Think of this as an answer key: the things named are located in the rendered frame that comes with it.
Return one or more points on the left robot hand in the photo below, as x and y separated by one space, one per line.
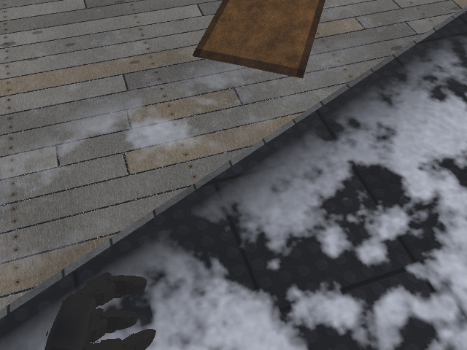
78 322

